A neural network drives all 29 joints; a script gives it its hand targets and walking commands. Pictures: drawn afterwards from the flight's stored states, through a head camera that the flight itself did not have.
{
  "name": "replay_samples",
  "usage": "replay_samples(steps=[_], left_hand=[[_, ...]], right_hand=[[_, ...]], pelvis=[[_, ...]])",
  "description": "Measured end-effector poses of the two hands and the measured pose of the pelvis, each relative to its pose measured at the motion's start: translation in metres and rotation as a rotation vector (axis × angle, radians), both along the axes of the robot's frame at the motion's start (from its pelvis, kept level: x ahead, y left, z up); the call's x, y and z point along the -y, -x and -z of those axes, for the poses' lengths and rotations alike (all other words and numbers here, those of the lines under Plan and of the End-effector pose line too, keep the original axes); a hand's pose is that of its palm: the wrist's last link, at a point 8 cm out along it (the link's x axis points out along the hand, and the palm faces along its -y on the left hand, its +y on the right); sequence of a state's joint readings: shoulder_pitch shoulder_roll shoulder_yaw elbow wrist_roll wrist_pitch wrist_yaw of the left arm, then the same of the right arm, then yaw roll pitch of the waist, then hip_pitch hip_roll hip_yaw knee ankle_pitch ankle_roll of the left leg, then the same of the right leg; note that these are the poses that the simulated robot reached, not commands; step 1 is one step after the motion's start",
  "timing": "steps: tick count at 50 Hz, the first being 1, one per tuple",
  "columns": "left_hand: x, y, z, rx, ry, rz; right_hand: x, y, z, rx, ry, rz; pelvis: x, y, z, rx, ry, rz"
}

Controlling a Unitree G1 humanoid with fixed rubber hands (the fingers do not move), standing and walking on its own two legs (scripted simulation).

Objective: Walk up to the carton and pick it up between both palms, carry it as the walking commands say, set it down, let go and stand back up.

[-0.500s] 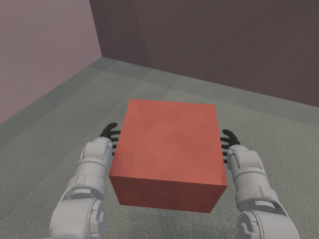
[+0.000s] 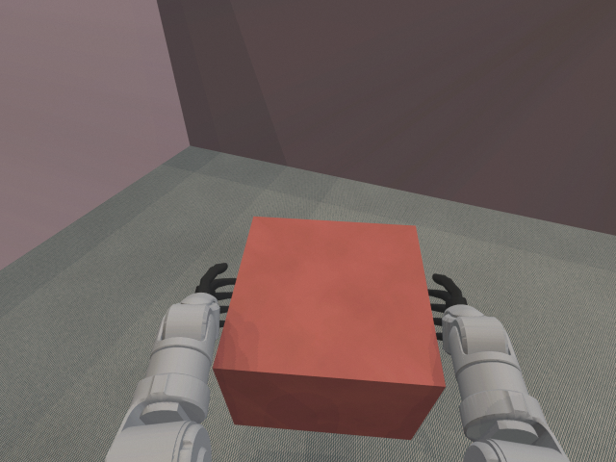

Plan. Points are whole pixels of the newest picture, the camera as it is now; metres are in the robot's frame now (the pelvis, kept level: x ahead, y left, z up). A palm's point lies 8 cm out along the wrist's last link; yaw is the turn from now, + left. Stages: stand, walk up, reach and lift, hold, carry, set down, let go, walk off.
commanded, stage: reach and lift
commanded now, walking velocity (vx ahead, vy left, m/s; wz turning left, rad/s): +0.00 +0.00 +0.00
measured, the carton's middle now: (327, 322) +0.36 -0.01 -0.01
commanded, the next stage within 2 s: hold in 0.38 s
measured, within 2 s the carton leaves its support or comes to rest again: neither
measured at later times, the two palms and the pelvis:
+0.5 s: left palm (202, 316) +0.31 +0.17 +0.06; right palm (456, 328) +0.30 -0.18 +0.05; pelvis +0.00 +0.00 +0.00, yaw +0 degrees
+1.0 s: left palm (200, 317) +0.31 +0.17 +0.06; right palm (454, 328) +0.30 -0.18 +0.05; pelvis +0.00 +0.00 +0.00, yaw +0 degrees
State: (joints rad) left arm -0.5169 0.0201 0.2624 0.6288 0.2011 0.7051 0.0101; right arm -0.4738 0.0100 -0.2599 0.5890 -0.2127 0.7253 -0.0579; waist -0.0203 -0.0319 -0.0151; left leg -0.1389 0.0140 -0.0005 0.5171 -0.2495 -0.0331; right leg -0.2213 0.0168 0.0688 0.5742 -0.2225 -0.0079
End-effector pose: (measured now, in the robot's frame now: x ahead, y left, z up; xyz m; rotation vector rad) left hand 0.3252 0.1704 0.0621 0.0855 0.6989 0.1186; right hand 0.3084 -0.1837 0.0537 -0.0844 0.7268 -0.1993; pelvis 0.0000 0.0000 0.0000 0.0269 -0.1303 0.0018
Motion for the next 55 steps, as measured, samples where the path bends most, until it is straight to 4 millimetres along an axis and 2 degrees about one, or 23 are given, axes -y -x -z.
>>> replay_samples(steps=[16,29,55], left_hand=[[0.001,0.003,0.000,0.000,-0.009,-0.003],[-0.002,0.015,0.001,0.005,0.000,-0.020],[-0.003,0.016,0.000,0.016,0.001,-0.029]], right_hand=[[0.001,0.003,0.004,-0.006,-0.013,0.000],[-0.002,0.011,0.005,-0.003,-0.014,-0.005],[-0.004,0.009,0.004,-0.004,-0.001,-0.016]], pelvis=[[0.001,0.001,0.000,0.002,-0.001,-0.001],[0.001,0.002,0.000,0.010,-0.001,-0.001],[0.002,0.002,0.000,0.010,-0.001,-0.002]])
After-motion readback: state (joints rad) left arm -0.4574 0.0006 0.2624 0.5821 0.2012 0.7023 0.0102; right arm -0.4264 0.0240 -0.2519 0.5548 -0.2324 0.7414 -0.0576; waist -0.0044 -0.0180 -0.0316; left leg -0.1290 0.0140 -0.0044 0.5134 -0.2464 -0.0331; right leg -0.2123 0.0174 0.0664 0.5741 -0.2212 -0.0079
